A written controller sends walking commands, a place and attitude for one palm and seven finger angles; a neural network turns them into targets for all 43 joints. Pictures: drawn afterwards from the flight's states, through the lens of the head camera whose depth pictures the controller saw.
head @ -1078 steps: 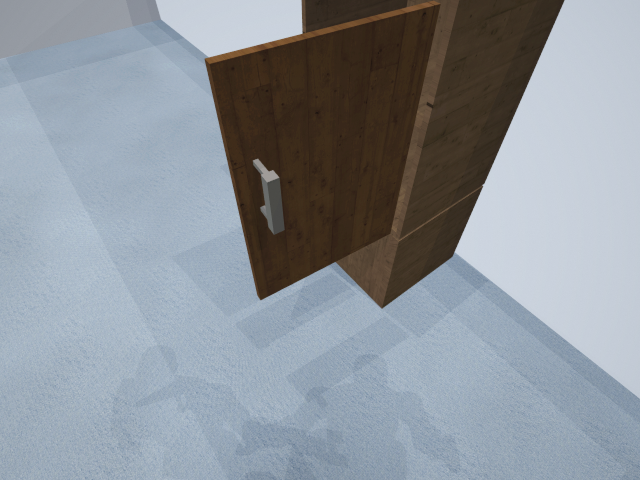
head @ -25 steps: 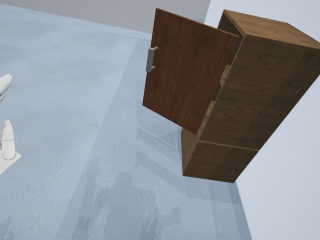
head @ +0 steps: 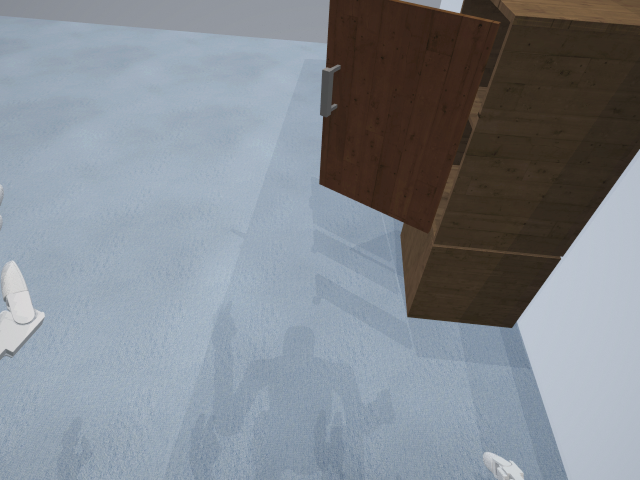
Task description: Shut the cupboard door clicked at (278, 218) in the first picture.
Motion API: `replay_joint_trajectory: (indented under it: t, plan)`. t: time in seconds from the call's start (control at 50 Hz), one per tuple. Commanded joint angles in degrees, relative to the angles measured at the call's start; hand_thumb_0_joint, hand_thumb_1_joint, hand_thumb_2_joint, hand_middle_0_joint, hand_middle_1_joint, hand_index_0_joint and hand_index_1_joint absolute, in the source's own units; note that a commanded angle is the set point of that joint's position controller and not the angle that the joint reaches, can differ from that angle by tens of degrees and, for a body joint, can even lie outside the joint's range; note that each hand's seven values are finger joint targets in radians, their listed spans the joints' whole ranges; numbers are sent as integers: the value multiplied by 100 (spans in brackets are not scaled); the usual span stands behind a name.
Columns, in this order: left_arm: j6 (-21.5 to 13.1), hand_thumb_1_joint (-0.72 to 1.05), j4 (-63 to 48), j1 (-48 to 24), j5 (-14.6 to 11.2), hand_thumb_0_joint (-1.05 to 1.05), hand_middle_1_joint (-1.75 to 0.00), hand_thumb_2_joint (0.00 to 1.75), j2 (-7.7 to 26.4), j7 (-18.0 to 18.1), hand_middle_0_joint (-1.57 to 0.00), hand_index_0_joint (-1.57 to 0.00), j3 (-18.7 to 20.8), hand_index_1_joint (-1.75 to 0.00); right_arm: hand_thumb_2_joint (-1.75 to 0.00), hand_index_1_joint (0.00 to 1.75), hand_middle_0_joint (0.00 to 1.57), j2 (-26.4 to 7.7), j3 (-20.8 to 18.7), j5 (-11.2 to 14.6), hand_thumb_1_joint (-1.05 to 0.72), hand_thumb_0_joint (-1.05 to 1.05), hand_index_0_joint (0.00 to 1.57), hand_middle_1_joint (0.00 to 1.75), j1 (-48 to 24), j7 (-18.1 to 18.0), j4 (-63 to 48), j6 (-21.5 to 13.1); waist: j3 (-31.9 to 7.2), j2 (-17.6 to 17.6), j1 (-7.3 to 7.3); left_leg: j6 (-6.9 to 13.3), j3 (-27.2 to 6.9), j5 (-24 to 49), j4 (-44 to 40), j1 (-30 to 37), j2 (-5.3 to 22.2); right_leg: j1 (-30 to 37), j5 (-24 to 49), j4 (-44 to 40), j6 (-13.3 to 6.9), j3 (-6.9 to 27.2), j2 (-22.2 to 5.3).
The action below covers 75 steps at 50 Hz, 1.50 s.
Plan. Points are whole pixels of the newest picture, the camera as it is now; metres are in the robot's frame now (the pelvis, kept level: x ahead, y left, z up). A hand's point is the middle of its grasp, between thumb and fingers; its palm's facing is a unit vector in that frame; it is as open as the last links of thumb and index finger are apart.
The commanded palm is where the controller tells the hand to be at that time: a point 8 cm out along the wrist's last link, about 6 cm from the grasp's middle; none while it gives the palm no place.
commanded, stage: stop stepping back and stand still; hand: left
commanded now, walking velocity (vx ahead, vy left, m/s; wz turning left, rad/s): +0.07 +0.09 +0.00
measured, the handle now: (331, 90) +1.09 +0.05 +0.02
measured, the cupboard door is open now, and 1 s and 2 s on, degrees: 60 60 60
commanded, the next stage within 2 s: let the arm hang, fingers relaxed in 0.02 s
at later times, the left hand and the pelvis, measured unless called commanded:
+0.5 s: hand out of the picture +0.11 +0.19 -0.16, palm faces +0.08 -0.99 -0.13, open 6.9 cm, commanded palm none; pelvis +0.03 +0.03 +0.00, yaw +4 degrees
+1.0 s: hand out of the picture +0.04 +0.21 -0.16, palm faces +0.03 -0.98 -0.18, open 7.4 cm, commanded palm none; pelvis +0.04 +0.04 +0.02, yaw +0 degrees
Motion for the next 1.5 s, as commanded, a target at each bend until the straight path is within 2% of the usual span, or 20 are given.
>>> replay_joint_trajectory:
  t: [0.0,0.06,0.08,0.1,0.12,0.14,0.2,0.28,0.3,0.32,0.34,0.36,0.38,0.44,0.46,0.5,0.56,0.62,0.8,1.48]
  plan:
    - [-492,90,-1319,-296,-64,0,-30,90,1062,185,-20,-20,686,-30,-90,30,20,-498,-179,24,-90,0,20,30,-728,-60,-1059,-290,484,-416,-169,62,90,404,-1175,17,259,-250,585,-1489,-1020,1673,-1751]
    - [-515,90,-1354,-487,-94,0,-30,90,1054,223,-20,-20,583,-30,-90,30,20,-550,-210,8,-90,0,20,30,-721,-167,-1084,-383,318,-355,-244,20,813,1309,-2676,1583,-270,-592,159,-892,-486,669,-1098]
    - [-541,90,-1417,-505,-106,0,-30,90,1058,224,-20,-20,568,-30,-90,30,20,-638,-290,23,-90,0,20,30,-687,-208,-1135,-432,296,-55,-255,72,577,1291,-2941,2011,-180,-808,187,-456,-333,635,-951]
    - [582,90,2945,-20,445,0,-30,90,-825,-681,-20,-20,-1870,-30,-90,30,20,-1482,-342,-194,-90,0,20,30,139,508,-247,-681,157,1666,-740,429,-1114,3930,-2719,2030,981,-1889,838,1869,333,-58,-671]
    - [1068,90,2812,-15,240,0,-30,90,-932,-797,-20,-20,-1880,-30,-90,30,20,-1496,-374,-56,-90,0,20,30,484,496,-530,-322,-170,2021,-604,909,-1932,5656,-3377,2064,1668,-1939,-1477,2942,465,317,-148]
    - [1195,90,2730,-29,263,0,-30,90,-971,-786,-20,-20,-1876,-30,-90,30,20,-1465,-284,-78,-90,0,20,30,363,407,-685,-203,-154,1372,-542,1200,-2112,5981,-3448,1880,1929,-1926,-1761,3446,532,682,-121]
    - [1212,90,3444,-985,222,0,-30,90,-748,-896,-20,-20,-2040,-30,-90,30,20,-1310,-240,-254,-90,0,20,30,-48,297,-709,-183,86,-4,-394,1129,-1836,3815,-3612,1145,1643,-1792,-1290,3197,486,951,-387]
    - [1210,90,5244,-501,165,0,-30,90,-514,-964,-20,-20,-2057,-30,-90,30,20,-1175,-118,-197,-90,0,20,30,-633,296,-400,123,-116,-267,190,446,-602,717,-3376,-82,660,670,369,164,432,503,-170]
    - [1193,90,5542,-382,200,0,-30,90,-216,-918,-20,-20,-2019,-30,-90,30,20,-904,-93,-137,-90,0,20,30,-556,326,-309,215,-53,-807,227,180,-187,-275,-2871,-406,86,818,-139,-606,288,1149,-516]
    - [1139,90,5709,-446,212,0,-30,90,156,-900,-20,-20,-2028,-30,-90,30,20,-797,-75,-86,-90,0,20,30,-490,372,-295,304,77,-1212,122,-76,157,-477,-2060,-190,-324,-50,-1433,-1805,-142,2507,-1413]
    - [1155,90,5764,-1011,223,0,-30,90,270,-889,-20,-20,-2052,-30,-90,30,20,-705,-120,-108,-90,0,20,30,-296,388,-185,389,388,-972,-114,-113,206,-368,-1286,396,-420,-1185,-2468,-2690,-593,3149,-2029]
    - [1206,90,5833,-1430,234,0,-30,90,278,-898,-20,-20,-2064,-30,-90,30,20,-669,-161,-138,-90,0,20,30,-113,410,-45,466,361,-330,-308,-119,315,-277,-705,1013,-500,-1794,-2018,-2652,-697,2763,-1940]
    - [1159,90,6047,-1604,225,0,-30,90,67,-872,-20,-20,-2107,-30,-90,30,20,-494,-163,-128,-90,0,20,30,27,386,217,507,535,-361,-422,-98,187,-106,-439,1085,-402,-1987,-2073,-2622,-653,2592,-1677]
    - [1089,90,6543,-1465,256,0,-30,90,-588,-787,-20,-20,-2033,-30,-90,30,20,-355,-183,-142,-90,0,20,30,430,340,575,391,604,-691,-421,30,-63,344,-1949,1217,-61,-1253,-404,-1825,-552,1855,-1345]
    - [1067,90,6762,-1329,225,0,-30,90,-649,-780,-20,-20,-2093,-30,-90,30,20,-287,-133,-115,-90,0,20,30,692,348,794,301,350,-354,-428,60,-198,1005,-3176,1773,-36,-990,245,-1234,-354,1551,-1135]
    - [1035,90,7149,-762,106,0,-30,90,-1006,-788,-20,-20,-2211,-30,-90,30,20,-571,-106,-141,-90,0,20,30,623,276,1011,92,-77,1246,-72,398,-1271,3004,-3950,1973,856,-438,1021,-371,149,778,-405]
    - [1053,90,7657,-1022,112,0,-30,90,-878,-770,-20,-20,-2251,-30,-90,30,20,-424,-44,-100,-90,0,20,30,587,135,1297,53,-166,869,-126,297,-800,4540,-3894,2249,619,187,1589,-649,232,672,-360]
    - [1074,90,8047,-957,97,0,-30,90,-875,-772,-20,-20,-2279,-30,-90,30,20,-434,-63,-43,-90,0,20,30,752,82,1514,59,46,452,-129,155,-524,4591,-4002,2496,580,256,1696,-895,195,684,-359]
    - [1118,90,8786,-807,128,0,-30,90,-970,-768,-20,-20,-2344,-30,-90,30,20,-291,-34,-52,-90,0,20,30,774,135,2021,114,864,-155,-121,230,-401,1547,-4707,1827,404,392,1409,-1342,203,879,-496]
    - [960,90,9301,-359,120,0,-30,90,-1274,-687,-20,-20,-2409,-30,-90,30,20,6,6,-17,-90,0,20,30,1089,104,2499,79,1028,-120,-178,235,-83,1655,-4514,2101,281,220,1576,-1563,111,1134,-542]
